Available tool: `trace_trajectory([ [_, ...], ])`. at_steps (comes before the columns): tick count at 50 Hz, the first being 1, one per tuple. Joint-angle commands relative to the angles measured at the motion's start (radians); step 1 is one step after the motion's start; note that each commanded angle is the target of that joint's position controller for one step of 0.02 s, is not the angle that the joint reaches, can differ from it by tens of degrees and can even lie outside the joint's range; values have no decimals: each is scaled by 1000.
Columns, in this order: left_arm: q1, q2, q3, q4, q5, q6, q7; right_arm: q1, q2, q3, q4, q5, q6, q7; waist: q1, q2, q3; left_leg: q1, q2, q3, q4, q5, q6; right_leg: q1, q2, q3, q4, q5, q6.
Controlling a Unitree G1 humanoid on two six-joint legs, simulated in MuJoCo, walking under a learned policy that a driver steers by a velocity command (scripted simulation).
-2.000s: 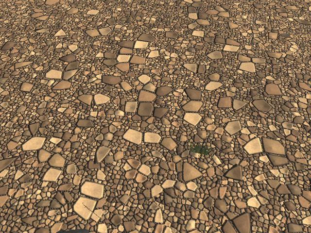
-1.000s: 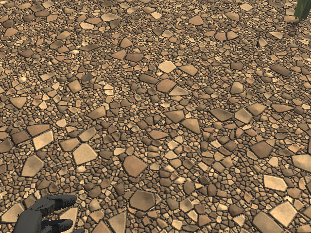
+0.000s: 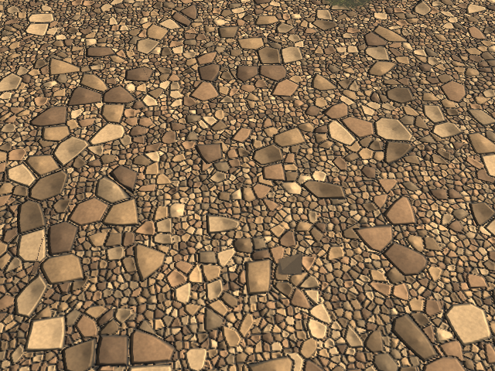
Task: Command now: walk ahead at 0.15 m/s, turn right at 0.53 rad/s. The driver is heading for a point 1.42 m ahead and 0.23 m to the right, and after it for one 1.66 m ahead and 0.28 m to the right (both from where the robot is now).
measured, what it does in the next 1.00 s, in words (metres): walks ahead, turning right: right foot, then left foot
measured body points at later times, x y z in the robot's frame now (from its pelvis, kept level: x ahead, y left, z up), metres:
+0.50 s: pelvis +0.13 -0.02 +0.00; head +0.16 -0.03 +0.45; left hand +0.39 +0.18 -0.08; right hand +0.18 -0.32 -0.11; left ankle +0.21 +0.12 -0.71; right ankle +0.16 -0.12 -0.74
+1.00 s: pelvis +0.15 +0.00 +0.00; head +0.16 +0.00 +0.45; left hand +0.36 +0.20 -0.11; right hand +0.19 -0.28 -0.12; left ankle +0.20 +0.12 -0.73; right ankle +0.08 -0.12 -0.73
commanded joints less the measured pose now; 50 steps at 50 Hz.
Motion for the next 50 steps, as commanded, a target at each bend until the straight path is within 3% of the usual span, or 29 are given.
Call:
trace_trajectory([
  [1, -57, 122, 46, -112, 5, -14, -30, 8, -152, -51, -40, 11, 26, -20, -28, 139, -83, 91, 332, -56, 41, 677, 93, 2, 9, -43, -17, -110, -29],
  [3, 79, 129, 63, -88, 8, -16, -36, -44, -150, -55, -57, 25, 37, -34, 38, 136, -115, 55, 308, -11, 209, 817, 48, 142, 68, -87, -97, -116, -74],
  [4, 209, 171, 86, -61, 11, -21, -26, -48, -146, -55, -68, 24, 36, -39, 97, 73, -166, -38, 235, 24, 414, 764, -8, 328, 81, -17, -177, 76, -132],
  [5, 253, 263, 108, -71, 14, -23, -5, -48, -115, -43, -105, -15, 31, -29, 90, -149, -192, -263, 75, 52, 721, 195, -87, 494, -90, 296, -220, 543, -233],
  [6, 215, 304, 107, -105, 58, -22, 3, 33, -62, -23, -129, -13, 25, -8, 15, -308, -360, -550, -95, -112, 990, -370, -130, 747, -269, 747, -301, 509, -454],
  [7, 152, 248, 101, -145, 42, -15, 5, 46, -129, -30, -97, 6, 16, 9, 44, -133, -416, -561, -5, -245, 1039, -319, -114, 754, -252, 701, -312, 271, -415],
  [8, 101, 199, 89, -164, 21, -4, 13, -34, -145, -35, -106, 17, 18, 13, 51, -33, -329, -576, 22, -230, 1011, -236, -109, 658, -197, 586, -316, 137, -355],
  [9, 70, 173, 81, -173, -2, 12, 21, -77, -126, -35, -103, 8, 24, 7, 35, 71, -244, -579, 55, -217, 926, -182, -111, 551, -143, 507, -338, 26, -299],
  [10, 45, 160, 77, -181, -15, 26, 31, -99, -129, -39, -112, -1, 31, -1, 21, 66, -202, -552, 75, -216, 829, -145, -114, 466, -109, 471, -351, -45, -271],
  [12, 23, 161, 80, -197, -3, 50, 46, -104, -103, -38, -108, 10, 39, 2, 4, -2, -160, -478, 56, -187, 662, -100, -128, 382, -31, 420, -372, -93, -231],
  [14, 41, 170, 85, -199, 11, 61, 63, -75, -92, -36, -78, 17, 36, -4, 15, -35, -198, -454, 53, -173, 581, -82, -155, 411, -38, 392, -345, 19, -233],
  [17, 53, 168, 84, -192, 14, 74, 78, -68, -90, -34, -62, 17, 39, -13, 36, -62, -236, -405, 80, -171, 523, -29, -179, 400, -42, 370, -313, 47, -227],
  [24, 12, 142, 61, -202, 30, 96, 64, -79, -104, -38, -66, 21, 21, -5, 72, -99, -186, -322, 116, -144, 370, -57, -158, 379, -60, 434, -286, -29, -238],
  [27, -21, 125, 48, -197, 18, 98, 55, -16, -93, -40, -48, 21, 3, 13, 30, -91, -173, -183, 109, -115, 116, 54, -124, 375, -34, 436, -240, 11, -213],
  [28, -6, 111, 44, -189, 13, 96, 54, -2, -101, -42, -43, 10, -3, 17, 21, -68, -160, -106, 132, -133, 8, 169, -103, 342, -3, 416, -218, -41, -178],
  [29, 32, 84, 35, -184, 26, 88, 52, -1, -158, -50, -57, -13, -5, 15, 48, 55, -158, -44, 269, -263, -38, 291, -53, 283, 64, 341, -117, -195, -118],
  [30, 60, 80, 37, -194, 23, 77, 48, -40, -206, -59, -52, -29, 0, 11, 106, 283, -120, -72, 387, -406, -53, 449, 75, 205, 189, 190, -45, -425, -61],
  [31, 12, 130, 49, -194, 36, 67, 50, -41, -143, -46, -60, -30, -2, 10, 54, 291, -132, -115, 448, -478, -80, 423, 157, 224, 155, 158, 37, -503, -17],
  [32, -29, 158, 62, -191, 26, 65, 50, -36, -134, -43, -60, -19, -3, 7, 30, 250, -127, -93, 430, -460, -73, 403, 159, 209, 142, 144, 119, -512, 3],
  [34, -38, 130, 63, -173, 22, 79, 55, -27, -154, -48, -54, 8, -2, -2, 15, 207, -120, -41, 398, -410, -43, 447, 138, 150, 122, 126, 241, -524, 45],
  [36, -11, 73, 48, -149, 14, 87, 53, -37, -136, -40, -48, 12, 5, -2, 30, 182, -116, -36, 348, -334, -12, 539, 110, 167, 98, 98, 237, -516, 65],
  [39, -27, 23, 29, -131, 6, 84, 51, -17, -117, -36, -34, 10, 24, 5, 7, 232, -138, -1, 291, -268, 23, 607, 92, 256, 82, 34, 18, -449, 68],
  [41, -2, 34, 35, -105, 1, 84, 51, -8, -118, -34, -25, 20, 32, 8, 18, 237, -148, 11, 279, -267, 43, 579, 87, 337, 88, 5, -182, -307, 57],
  [43, 10, 65, 39, -87, 16, 82, 52, 23, -113, -31, -13, 27, 24, 11, 17, 203, -146, -36, 264, -277, 34, 451, 36, 456, 66, 38, -321, -110, 22],
  [44, 11, 108, 45, -95, 28, 83, 57, 31, -103, -25, -13, 12, 10, 17, 5, 135, -163, -94, 245, -256, 47, 355, -4, 528, 6, 89, -275, 45, -2],
  [45, 12, 151, 59, -77, 28, 84, 59, 66, -103, -26, -11, 3, -5, 28, -34, 14, -171, -119, 182, -190, 40, 252, -39, 529, -1, 89, -194, 52, -40],
  [47, 20, 75, 45, -65, 36, 76, 47, -21, -103, -24, -5, 4, -7, 29, 19, 29, -138, -88, 146, -132, 77, 153, -84, 430, 20, 88, -217, -107, -52],
  [48, 49, 70, 43, -46, 35, 74, 50, -19, -80, -20, 4, 5, 1, 23, 23, 25, -151, -94, 121, -103, 91, -23, -78, 418, 35, 78, -238, -312, -55],
  [50, 111, 121, 56, -34, 18, 62, 50, -16, -105, -32, -3, 25, 14, 15, 43, -37, -19, -252, 91, -80, 160, -374, -59, 326, 5, 156, -305, -790, -116],
])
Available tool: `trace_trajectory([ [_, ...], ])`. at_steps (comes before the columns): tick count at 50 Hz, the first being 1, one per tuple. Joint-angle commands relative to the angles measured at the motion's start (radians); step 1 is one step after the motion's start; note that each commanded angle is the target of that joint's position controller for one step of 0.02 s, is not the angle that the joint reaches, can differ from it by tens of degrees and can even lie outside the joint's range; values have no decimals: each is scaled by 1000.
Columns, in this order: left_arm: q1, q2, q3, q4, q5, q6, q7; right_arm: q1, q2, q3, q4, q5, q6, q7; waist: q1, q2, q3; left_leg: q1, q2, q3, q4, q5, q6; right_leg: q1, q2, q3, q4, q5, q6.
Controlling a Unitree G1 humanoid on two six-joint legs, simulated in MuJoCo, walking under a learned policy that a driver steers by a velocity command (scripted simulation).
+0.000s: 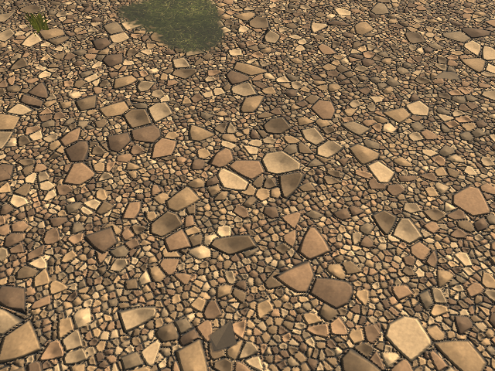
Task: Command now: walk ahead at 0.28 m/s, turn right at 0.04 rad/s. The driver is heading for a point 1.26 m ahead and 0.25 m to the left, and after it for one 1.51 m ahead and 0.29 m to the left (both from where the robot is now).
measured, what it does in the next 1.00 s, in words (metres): walks ahead, turning left: right foot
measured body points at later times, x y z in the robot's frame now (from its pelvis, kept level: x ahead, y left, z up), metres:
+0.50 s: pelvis +0.19 +0.03 +0.00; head +0.20 +0.05 +0.45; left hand +0.43 +0.24 -0.07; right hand +0.11 -0.21 -0.12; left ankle +0.03 +0.13 -0.73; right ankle +0.38 -0.14 -0.65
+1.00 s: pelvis +0.59 +0.03 -0.01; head +0.58 +0.06 +0.44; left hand +0.49 +0.30 -0.15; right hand +0.87 -0.15 -0.06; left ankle +0.73 +0.21 -0.65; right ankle +0.50 -0.14 -0.73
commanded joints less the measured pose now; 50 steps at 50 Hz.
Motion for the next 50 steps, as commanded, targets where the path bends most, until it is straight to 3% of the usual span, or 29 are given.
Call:
trace_trajectory([
  [1, 103, 180, 45, -34, -12, -40, 2, -66, -121, -40, -88, 30, -17, -10, 48, -165, 95, -180, -22, 52, 64, -302, 35, -80, -145, 245, -261, -576, -163],
  [2, 114, 205, 50, -27, -23, -59, 2, -92, -98, -37, -107, 48, -38, -6, 47, -239, 136, -238, -29, 85, 171, -168, 38, -71, -245, 397, -366, -625, -218],
  [4, 90, 199, 47, -31, -28, -87, 6, -121, -111, -44, -126, 51, -76, 5, 42, -249, 172, -306, 42, 19, 280, -121, 78, -67, -329, 500, -422, -507, -258],
  [6, 40, 174, 37, -52, -37, -97, -5, -81, -91, -36, -120, 53, -98, 22, 11, -214, 131, -241, 63, 28, 157, -128, 111, -47, -290, 388, -403, -352, -216],
  [8, -23, 175, 36, -66, -45, -91, -13, 75, -94, -47, -43, 37, -105, 30, -67, -176, 52, 106, -16, 139, -41, 71, 92, -170, -167, 188, -299, -239, -163],
  [9, -29, 157, 30, -74, -31, -91, -12, 181, -112, -60, 5, 28, -103, 27, -106, -122, 11, 267, -56, 176, -23, 110, 64, -252, -121, 128, -202, -211, -147],
  [10, -73, 115, 15, -99, -18, -101, -12, 326, -133, -72, 42, 28, -101, 22, -175, -31, -16, 435, -3, 85, -50, 59, 77, -387, -71, 65, 10, -106, -119],
  [11, -110, 18, -13, -143, -5, -119, -13, 480, -227, -86, 54, 19, -100, 12, -218, 256, -59, 543, 244, -332, -226, -179, 160, -567, 11, -24, 477, -112, -64],
  [12, -49, 30, -9, -185, -72, -147, -12, 420, -237, -80, 16, 8, -113, 28, -140, 310, -50, 542, 397, -787, -399, -513, 309, -780, 49, 61, 668, -150, -76],
  [13, -94, 74, -4, -184, -92, -158, -14, 329, -204, -69, -2, 12, -118, 28, -111, 165, 71, 497, 428, -759, -418, -572, 314, -930, -45, 73, 770, -62, -98],
  [15, -92, 66, -10, -164, -45, -159, -23, 281, -162, -48, -18, 2, -108, 27, -70, 40, 67, 400, 348, -529, -383, -362, 259, -881, -110, 37, 761, 73, -105],
  [16, -85, 66, -6, -162, -31, -156, -31, 255, -145, -39, -22, -4, -100, 28, -44, 40, 83, 324, 303, -444, -400, -289, 238, -831, -131, 34, 707, 120, -96],
  [18, -73, 61, -4, -155, -37, -138, -47, 249, -119, -25, -18, 0, -96, 22, -21, 75, 105, 235, 251, -324, -448, -175, 223, -777, -135, 4, 660, 198, -67],
  [22, -206, 43, -17, -198, -25, -135, -52, 289, -132, -20, 10, 14, -95, -5, -45, 48, 146, 154, 199, -116, -527, 107, 201, -687, -107, -68, 411, 398, -24],
  [25, -344, 24, -26, -244, -37, -154, -76, 365, -136, -16, 46, 29, -91, -18, -79, 44, 178, 154, 212, -73, -581, 208, 195, -549, -73, -85, 196, 500, -27],
  [28, -389, 54, -16, -259, -43, -170, -96, 368, -167, -25, 57, 41, -78, -25, -63, 60, 181, 260, 241, -72, -542, 301, 189, -459, -33, -75, 33, 462, -31],
  [31, -246, 144, 22, -239, -53, -166, -77, 364, -226, -44, 71, 14, -57, -23, 41, 170, 30, 361, 261, -82, -280, 875, 154, -192, 38, -91, 18, 291, -62],
  [32, -53, 191, 48, -197, -64, -156, -58, 344, -235, -44, 71, -5, -46, -21, 156, 195, -88, 280, 225, -49, -43, 984, 128, 64, 57, -116, 34, 215, -83],
  [33, 198, 233, 64, -140, -58, -141, -37, 308, -190, -30, 34, -25, -48, -22, 269, 160, -257, -26, 190, -65, 297, 762, 98, 486, -99, 27, 151, 125, -110],
  [34, 274, 341, 85, -101, -13, -146, -44, 474, 22, 18, -10, 7, -77, -14, 136, -265, -514, -368, 10, -85, 698, -27, 62, 816, -389, 601, -36, -457, -253],
  [35, 287, 253, 65, -98, -6, -151, -47, 406, -63, 1, -12, 73, -97, -12, 169, -362, -529, -433, 17, -168, 835, -106, 79, 753, -397, 824, -272, -643, -225],
  [36, 209, 195, 50, -81, -17, -153, -40, 256, -129, -24, -55, 101, -94, -16, 164, -317, -291, -555, 56, -114, 909, -45, 78, 607, -390, 682, -302, -526, -179],
  [37, 160, 159, 41, -66, -16, -151, -37, 180, -126, -21, -72, 83, -91, -20, 146, -177, -181, -559, 105, -85, 903, 9, 81, 460, -370, 518, -278, -340, -165],
  [38, 106, 138, 38, -46, -1, -152, -38, 148, -112, -24, -83, 56, -85, -16, 97, -110, -103, -506, 145, -75, 851, 63, 82, 286, -343, 386, -283, -187, -165],
  [39, 58, 100, 30, -31, 17, -160, -36, 173, -95, -30, -84, 53, -64, -6, 41, -130, -73, -421, 182, -90, 818, 89, 80, 158, -312, 280, -298, -91, -162],
  [41, -31, 63, 26, -5, 0, -165, -36, 191, -54, -30, -90, 68, -14, 3, -20, -154, 12, -385, 219, -83, 785, 37, 67, 18, -309, 126, -369, -18, -160],
  [43, -75, 68, 30, 9, -8, -168, -34, 143, -56, -33, -107, 51, 17, -3, -36, -107, 100, -432, 220, -66, 765, 82, 55, -45, -280, -25, -416, 92, -139],
  [47, -85, 141, 42, 9, 9, -172, -16, 65, -89, -34, -150, 42, 14, 15, -60, -44, 155, -454, 212, -18, 566, 344, 46, -36, -240, -228, -465, 206, -140],
  [50, -32, 213, 57, 18, -3, -162, -13, -48, -106, -33, -182, 42, 0, 45, -16, 35, 176, -411, 184, 76, 351, 448, 86, 91, -235, -327, -476, 294, -117],
])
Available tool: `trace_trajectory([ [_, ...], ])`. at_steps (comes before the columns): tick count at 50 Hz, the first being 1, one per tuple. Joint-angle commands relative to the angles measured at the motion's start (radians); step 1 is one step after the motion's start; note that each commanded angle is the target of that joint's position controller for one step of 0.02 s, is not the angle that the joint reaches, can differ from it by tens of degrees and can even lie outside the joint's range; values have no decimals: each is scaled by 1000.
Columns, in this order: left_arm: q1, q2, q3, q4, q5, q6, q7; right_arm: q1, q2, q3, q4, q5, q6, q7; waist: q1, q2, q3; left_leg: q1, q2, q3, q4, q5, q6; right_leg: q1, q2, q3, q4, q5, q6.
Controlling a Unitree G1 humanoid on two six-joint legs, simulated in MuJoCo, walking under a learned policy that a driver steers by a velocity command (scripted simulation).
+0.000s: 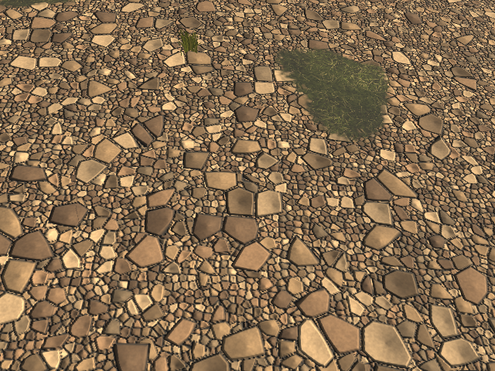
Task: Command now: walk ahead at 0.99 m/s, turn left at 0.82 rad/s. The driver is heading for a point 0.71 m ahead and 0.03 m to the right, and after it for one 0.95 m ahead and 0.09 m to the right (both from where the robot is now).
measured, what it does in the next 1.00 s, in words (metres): walks ahead, turning right: left foot, then right foot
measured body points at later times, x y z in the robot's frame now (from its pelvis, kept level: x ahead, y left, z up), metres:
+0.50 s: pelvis +0.43 +0.06 +0.00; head +0.44 +0.07 +0.45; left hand +0.60 +0.31 -0.11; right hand +0.42 -0.19 -0.13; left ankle +0.28 +0.11 -0.72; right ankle +0.67 -0.10 -0.64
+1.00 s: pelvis +0.89 +0.02 +0.00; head +0.91 -0.01 +0.44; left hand +1.00 +0.27 -0.12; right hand +1.08 -0.28 -0.03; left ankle +1.16 +0.07 -0.70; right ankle +0.72 +0.00 -0.72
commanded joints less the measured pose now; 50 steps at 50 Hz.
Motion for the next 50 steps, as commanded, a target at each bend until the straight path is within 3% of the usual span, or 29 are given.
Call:
trace_trajectory([
  [1, -168, 166, 24, -114, -10, -17, 3, -20, -26, 3, -49, -2, -14, 30, -81, 37, 152, 186, -8, 41, -175, 96, 39, -214, -253, -1, -179, 419, -152],
  [4, -143, 252, 43, -100, -27, 17, -1, 76, -95, -31, -46, 10, -10, 29, -169, -70, 55, 358, -145, 135, -225, -108, 95, -31, -299, 0, 62, 1184, -162],
  [5, -159, 262, 45, -100, -29, 31, -4, 239, -146, -61, -7, 13, -2, 24, -258, -106, -34, 542, -191, 144, -238, -189, 123, -41, -303, 13, 269, 1313, -168],
  [6, -204, 243, 34, -103, -32, 35, -4, 483, -214, -100, 70, 11, 7, 11, -386, -64, -137, 876, -224, 121, -335, -132, 153, -187, -263, 17, 582, 1263, -149],
  [7, -170, 69, -17, -108, -12, 20, -4, 520, -270, -104, 125, 16, 14, -3, -313, 204, -73, 1002, -125, -116, -358, -186, 157, -487, -100, 46, 1050, 233, -101],
  [8, 30, -72, -64, -154, -40, -25, -17, 421, -290, -77, 81, -15, -23, 4, -95, 492, -297, 1206, 79, -766, -647, -618, 329, -813, 56, 288, 1343, -244, -102],
  [9, -98, 80, -40, -141, -85, -50, -20, 396, -151, -56, 50, -20, -46, 20, -188, 206, -272, 1142, 146, -843, -821, -758, 264, -854, -5, 391, 1327, -128, -148],
  [10, -210, 96, -32, -164, -114, -54, -19, 378, -139, -52, 61, -30, -69, 25, -192, 97, -117, 993, 161, -771, -850, -737, 237, -899, -30, 379, 1277, -54, -170],
  [11, -255, 56, -43, -165, -97, -47, -6, 300, -123, -45, 67, -35, -89, 28, -145, -68, -49, 846, 144, -657, -838, -627, 189, -858, -94, 400, 1195, 25, -181],
  [13, -174, 34, -41, -127, -75, -11, -13, 217, -50, -25, 69, -66, -117, 22, -73, -29, -23, 661, 76, -408, -786, -414, 114, -727, -159, 462, 1107, 153, -172],
  [15, -126, 32, -31, -90, -80, 33, -15, 195, -38, -24, 86, -55, -129, 8, -47, 14, 0, 622, 54, -273, -853, -361, 77, -735, -178, 458, 1034, 214, -142],
  [17, -187, 28, -29, -83, -68, 52, -16, 241, -14, -22, 113, -47, -134, -4, -88, -23, 54, 661, 7, -87, -863, -116, 20, -815, -172, 455, 965, 289, -122],
  [24, -379, -2, -37, -148, -58, 19, -56, 295, -42, -15, 146, -66, -130, -58, -133, 6, 134, 816, -30, 198, -963, 261, -83, -885, -71, 243, 544, 611, -121],
  [27, -370, 22, -23, -175, -64, 6, -81, 304, -104, -22, 148, -69, -102, -82, -95, 57, 77, 927, -17, 246, -832, 813, -118, -742, 32, 89, 429, 561, -161],
  [29, -207, 75, 2, -158, -76, 29, -80, 253, -173, -42, 138, -64, -71, -107, 20, 153, -17, 978, 28, 249, -610, 1211, -116, -565, 88, 42, 462, 451, -182],
  [31, 292, 202, 62, -38, -70, 82, -52, 35, -205, -54, 76, -54, -69, -96, 284, 144, -166, 742, 36, 190, -62, 1218, -79, -66, 36, 199, 493, 348, -270],
  [32, 418, 132, 36, 35, -58, 102, -33, -101, -63, -16, 54, -31, -99, -48, 320, -134, -80, 507, -179, 195, 453, 92, -65, 16, -15, 300, 365, 426, -300],
  [33, 294, 89, 4, 13, -1, 70, -49, 12, 146, 40, -16, -22, -142, -11, 81, -423, -52, 94, -302, -28, 758, -619, -66, 117, -18, 606, 414, 332, -404],
  [34, 151, 58, -8, -65, 17, 41, -50, 101, 117, 58, -74, 3, -182, 7, -5, -365, -182, -68, -292, -178, 783, -590, -20, 147, -183, 1048, 148, -132, -541],
  [35, 118, 33, -6, -102, 2, 23, -52, 27, 12, 41, -86, 11, -203, 13, 6, -118, -122, -53, -242, -191, 637, -477, 39, 43, -208, 1136, -30, -332, -496],
  [36, 33, 49, -5, -128, -6, 7, -57, 18, -11, 31, -87, 1, -201, 9, -77, 90, -37, 4, -193, -190, 482, -374, 47, -145, -212, 1123, -76, -390, -455],
  [37, -47, 65, -4, -156, -14, -7, -56, 25, -10, 33, -75, -25, -185, -4, -124, 153, 14, 79, -161, -198, 395, -327, 19, -308, -174, 1087, -75, -314, -447],
  [38, -93, 77, -3, -175, -16, -11, -46, 41, -29, 27, -69, -41, -167, -16, -149, 143, 37, 136, -138, -201, 327, -304, -17, -410, -129, 1013, -79, -214, -440],
  [40, -99, 56, -10, -182, -24, -11, -26, 29, -65, 16, -73, -47, -142, -40, -153, 96, 68, 212, -94, -174, 140, -285, -73, -541, -57, 858, -85, -57, -418],
  [41, -79, 45, -13, -180, -36, -11, -14, -53, -60, 21, -104, -59, -139, -49, -115, 83, 94, 245, -90, -143, 7, -230, -97, -591, -19, 779, -87, 50, -405],
  [44, -12, 51, -6, -141, -52, 21, 19, -234, 45, 49, -176, -77, -138, -45, -10, -23, 85, 412, -163, -30, -384, 88, -126, -651, 89, 581, 25, 370, -302],
  [47, 131, 31, -7, -73, -50, 60, 25, -270, 28, 26, -200, -49, -140, -30, 72, -97, -21, 487, -247, -8, -554, 236, -127, -468, 76, 610, 147, 435, -231],
  [49, 134, 21, -5, -59, -42, 71, 35, -245, -8, 3, -200, -45, -146, -29, 43, -135, -59, 496, -268, -25, -632, 220, -90, -305, 61, 642, 277, 581, -196],
  [50, 84, 39, 2, -73, -39, 73, 42, -162, -29, -11, -181, -50, -152, -30, -28, -150, -109, 580, -261, -18, -673, 286, -63, -266, 58, 627, 389, 698, -160],
])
